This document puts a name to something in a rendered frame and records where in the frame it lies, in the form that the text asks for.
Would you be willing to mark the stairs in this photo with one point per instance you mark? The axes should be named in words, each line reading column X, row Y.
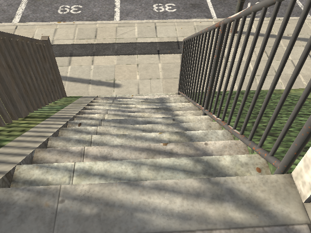
column 124, row 138

